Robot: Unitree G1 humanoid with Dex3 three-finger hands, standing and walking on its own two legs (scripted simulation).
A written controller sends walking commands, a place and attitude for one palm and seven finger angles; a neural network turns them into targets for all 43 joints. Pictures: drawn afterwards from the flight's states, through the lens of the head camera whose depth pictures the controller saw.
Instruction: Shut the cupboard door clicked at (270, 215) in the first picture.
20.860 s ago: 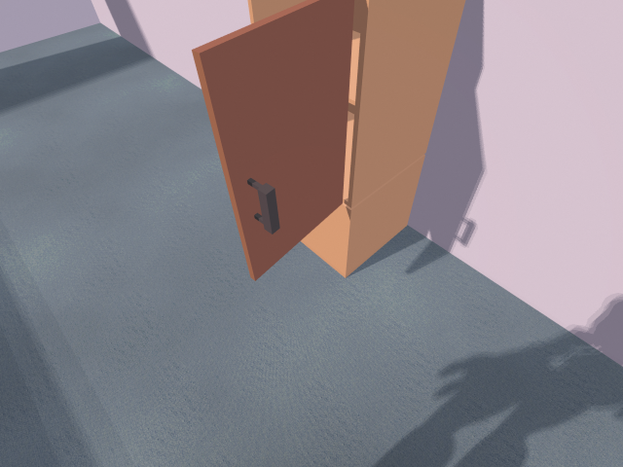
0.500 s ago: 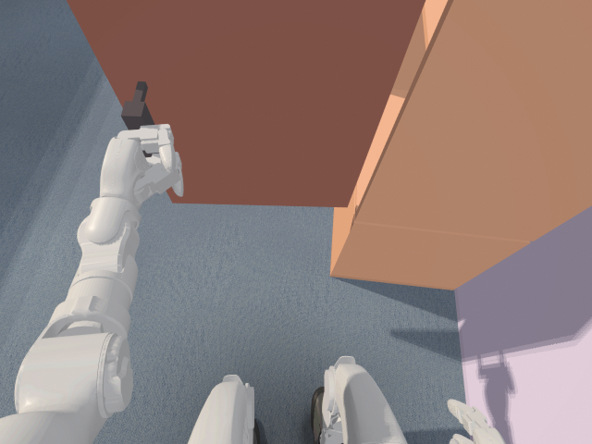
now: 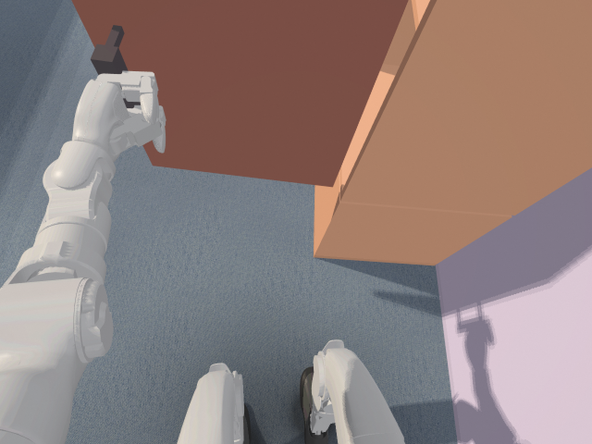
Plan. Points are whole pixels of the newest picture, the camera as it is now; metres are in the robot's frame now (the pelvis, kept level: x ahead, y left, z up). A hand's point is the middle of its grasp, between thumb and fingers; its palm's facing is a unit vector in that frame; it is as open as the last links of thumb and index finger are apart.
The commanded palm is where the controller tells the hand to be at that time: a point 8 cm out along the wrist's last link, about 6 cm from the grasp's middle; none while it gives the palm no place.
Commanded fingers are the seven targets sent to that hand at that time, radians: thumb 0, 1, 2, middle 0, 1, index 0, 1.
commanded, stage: push the door shut along its arc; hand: left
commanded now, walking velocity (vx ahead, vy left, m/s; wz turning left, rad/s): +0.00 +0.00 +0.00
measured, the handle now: (126, 78) +0.59 +0.18 +0.05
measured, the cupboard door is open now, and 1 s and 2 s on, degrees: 88 72 72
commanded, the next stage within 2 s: pull the fist back off the door in 0.76 s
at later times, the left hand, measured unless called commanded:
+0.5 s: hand (194, 81) +0.59 +0.09 +0.05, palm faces -0.37 -0.93 -0.03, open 3.1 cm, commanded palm +0.60 +0.12 +0.05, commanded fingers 0.00 0.90 0.90 -1.30 -1.50 -1.30 -1.50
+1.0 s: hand (208, 56) +0.63 +0.08 +0.05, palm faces -0.07 -0.99 +0.08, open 3.0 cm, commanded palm +0.61 +0.09 +0.05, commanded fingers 0.00 0.90 0.90 -1.30 -1.50 -1.30 -1.50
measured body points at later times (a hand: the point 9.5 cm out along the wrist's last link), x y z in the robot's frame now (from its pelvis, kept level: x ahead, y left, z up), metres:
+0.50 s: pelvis +0.01 +0.01 -0.02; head +0.21 +0.03 +0.38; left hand +0.60 +0.15 +0.06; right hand -0.02 -0.25 -0.12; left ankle +0.02 +0.09 -0.61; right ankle +0.08 -0.12 -0.61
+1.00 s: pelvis +0.02 -0.01 -0.02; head +0.23 +0.01 +0.37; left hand +0.63 +0.13 +0.05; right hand -0.03 -0.26 -0.11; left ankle +0.02 +0.09 -0.61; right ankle +0.08 -0.12 -0.61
